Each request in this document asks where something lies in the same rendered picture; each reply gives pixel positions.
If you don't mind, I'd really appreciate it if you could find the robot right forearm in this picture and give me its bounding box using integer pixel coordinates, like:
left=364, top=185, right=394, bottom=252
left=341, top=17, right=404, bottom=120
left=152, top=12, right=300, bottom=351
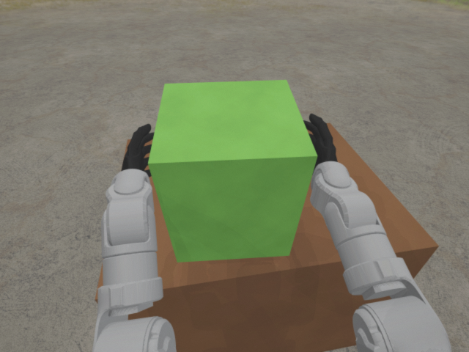
left=310, top=161, right=451, bottom=351

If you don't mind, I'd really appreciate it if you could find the robot left forearm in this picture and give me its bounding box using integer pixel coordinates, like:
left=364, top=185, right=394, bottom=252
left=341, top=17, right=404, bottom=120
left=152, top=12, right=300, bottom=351
left=92, top=169, right=163, bottom=352

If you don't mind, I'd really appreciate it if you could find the robot left upper arm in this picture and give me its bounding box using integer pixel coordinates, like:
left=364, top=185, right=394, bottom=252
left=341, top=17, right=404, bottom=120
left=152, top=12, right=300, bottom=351
left=94, top=316, right=177, bottom=352

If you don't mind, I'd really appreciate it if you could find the pedestal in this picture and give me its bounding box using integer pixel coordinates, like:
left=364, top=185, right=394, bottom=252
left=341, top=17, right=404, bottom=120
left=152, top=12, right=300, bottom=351
left=95, top=123, right=439, bottom=352

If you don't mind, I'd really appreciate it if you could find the robot right upper arm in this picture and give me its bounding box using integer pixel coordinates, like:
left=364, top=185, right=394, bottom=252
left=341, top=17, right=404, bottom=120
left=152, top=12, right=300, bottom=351
left=352, top=296, right=451, bottom=352

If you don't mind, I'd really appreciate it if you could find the right robot hand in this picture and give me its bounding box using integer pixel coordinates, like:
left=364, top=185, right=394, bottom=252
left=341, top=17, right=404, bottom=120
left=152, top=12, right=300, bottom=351
left=304, top=114, right=338, bottom=173

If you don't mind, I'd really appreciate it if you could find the left robot hand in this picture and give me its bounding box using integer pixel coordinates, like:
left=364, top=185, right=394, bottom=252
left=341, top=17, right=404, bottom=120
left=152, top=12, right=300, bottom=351
left=122, top=124, right=154, bottom=177

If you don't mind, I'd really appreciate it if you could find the carton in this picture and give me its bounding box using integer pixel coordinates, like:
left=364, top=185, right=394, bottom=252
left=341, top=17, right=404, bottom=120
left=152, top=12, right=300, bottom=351
left=148, top=80, right=317, bottom=263

